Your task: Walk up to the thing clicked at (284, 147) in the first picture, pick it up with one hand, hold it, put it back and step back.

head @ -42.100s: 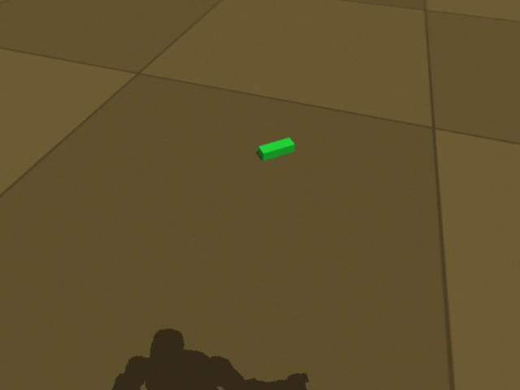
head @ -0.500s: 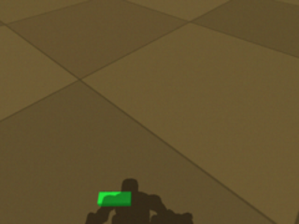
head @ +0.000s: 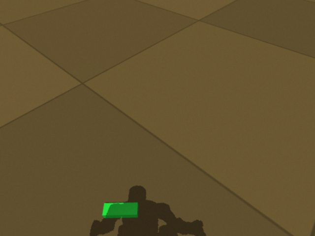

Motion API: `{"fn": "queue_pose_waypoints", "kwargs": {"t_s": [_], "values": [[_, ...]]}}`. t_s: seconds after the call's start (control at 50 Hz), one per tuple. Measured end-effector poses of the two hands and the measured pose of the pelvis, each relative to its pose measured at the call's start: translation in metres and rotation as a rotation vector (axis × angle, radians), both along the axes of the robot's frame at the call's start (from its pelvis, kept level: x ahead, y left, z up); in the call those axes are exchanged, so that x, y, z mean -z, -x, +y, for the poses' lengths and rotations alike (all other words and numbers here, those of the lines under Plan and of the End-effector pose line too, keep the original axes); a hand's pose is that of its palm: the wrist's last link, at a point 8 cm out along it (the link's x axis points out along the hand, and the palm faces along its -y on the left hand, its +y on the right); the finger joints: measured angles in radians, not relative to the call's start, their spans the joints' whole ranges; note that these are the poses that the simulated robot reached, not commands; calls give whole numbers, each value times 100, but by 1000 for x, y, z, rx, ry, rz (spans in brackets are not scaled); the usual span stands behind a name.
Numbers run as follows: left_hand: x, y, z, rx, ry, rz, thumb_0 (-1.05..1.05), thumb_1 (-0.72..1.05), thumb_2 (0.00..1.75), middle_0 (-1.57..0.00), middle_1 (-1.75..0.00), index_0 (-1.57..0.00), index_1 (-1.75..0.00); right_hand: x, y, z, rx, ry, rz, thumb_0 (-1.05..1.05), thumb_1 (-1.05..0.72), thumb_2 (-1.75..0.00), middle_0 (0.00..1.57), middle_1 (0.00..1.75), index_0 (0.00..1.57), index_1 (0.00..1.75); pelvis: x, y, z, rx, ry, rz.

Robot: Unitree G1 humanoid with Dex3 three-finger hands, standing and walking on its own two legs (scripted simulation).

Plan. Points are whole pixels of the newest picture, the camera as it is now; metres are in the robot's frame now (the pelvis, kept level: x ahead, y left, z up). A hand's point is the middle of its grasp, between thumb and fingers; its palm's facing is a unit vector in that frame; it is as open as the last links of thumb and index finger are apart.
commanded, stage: stand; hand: left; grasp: from above
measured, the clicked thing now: (121, 210) +0.42 +0.24 -0.76
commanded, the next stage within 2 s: step back in 0.86 s
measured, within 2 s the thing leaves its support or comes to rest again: neither
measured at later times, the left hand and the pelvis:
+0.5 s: hand out of the picture +0.07 +0.24 -0.16, palm faces +0.02 -0.94 -0.34, open 7.3 cm; pelvis +0.00 +0.00 +0.00, yaw +0 degrees
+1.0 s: hand out of the picture +0.07 +0.26 -0.16, palm faces +0.03 -0.93 -0.36, open 7.3 cm; pelvis -0.02 +0.00 -0.01, yaw +1 degrees
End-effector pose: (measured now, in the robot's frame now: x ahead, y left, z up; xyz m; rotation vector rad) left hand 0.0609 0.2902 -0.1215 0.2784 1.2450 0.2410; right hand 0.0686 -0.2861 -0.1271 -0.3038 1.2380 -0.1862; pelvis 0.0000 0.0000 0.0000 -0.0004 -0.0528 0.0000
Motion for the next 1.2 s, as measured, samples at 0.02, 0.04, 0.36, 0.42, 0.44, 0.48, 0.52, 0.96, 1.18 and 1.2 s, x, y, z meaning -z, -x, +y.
{"fn": "queue_pose_waypoints", "kwargs": {"t_s": [0.02, 0.04, 0.36, 0.42, 0.44, 0.48, 0.52, 0.96, 1.18, 1.2], "values": [[0, 0, 0, 1, 0, 0, 0, 91, 90, -20, -30, -21, -30, 0, -1, 0, -1, 0, -1, 1, -90, -90, 20, 30, 21, 30, 0, 0, 0, 0, 0, 0], [0, 0, 0, 1, -1, 0, 0, 91, 90, -20, -30, -21, -30, 0, -1, 0, -1, 0, -2, 1, -90, -90, 20, 30, 21, 30, 0, 0, 0, 1, 0, 0], [-1, 0, -1, 12, -4, -2, 0, 91, 90, -20, -30, -21, -30, -1, 0, -7, -1, 1, 1, 1, -90, -90, 20, 30, 21, 30, 0, 0, -4, -1, 1, 3], [-1, 0, -1, 12, -4, -2, 0, 91, 90, -20, -30, -21, -30, -1, 1, -8, 0, 3, 4, 1, -90, -90, 20, 30, 21, 30, 0, -1, -4, 0, 0, 2], [-1, 0, -2, 13, -3, -2, 0, 91, 90, -20, -30, -21, -30, -2, 2, -8, 0, 4, 4, 1, -90, -90, 20, 30, 21, 30, 0, -1, -4, 0, 0, 2], [-1, 0, -2, 14, -2, -2, 0, 91, 90, -20, -30, -21, -30, -2, 2, -9, 1, 4, 6, 1, -90, -90, 20, 30, 21, 30, 0, -1, -5, -1, 0, 2], [-1, 0, -2, 16, -1, -2, 0, 91, 90, -20, -30, -21, -30, -2, 3, -9, 1, 5, 9, 1, -90, -90, 20, 30, 21, 30, 0, -1, -5, -1, 1, 3], [2, -1, 8, 2, -15, -11, 0, 91, 90, -20, -30, -21, -30, 0, 2, -15, 7, 15, 7, 1, -90, -90, 20, 30, 21, 30, 6, 10, -3, -8, 9, 18], [21, -15, 49, 58, -46, -93, 1, 91, 90, -20, -30, -21, -30, 3, 32, -13, 0, 100, -5, 0, -90, -90, 20, 30, 20, 30, 31, 44, 27, -24, 6, 24], [23, -17, 52, 57, -46, -106, 1, 91, 90, -20, -30, -21, -30, 3, 39, -10, -3, 105, 6, 0, -90, -90, 20, 30, 20, 30, 32, 48, 29, -23, 2, 22]]}}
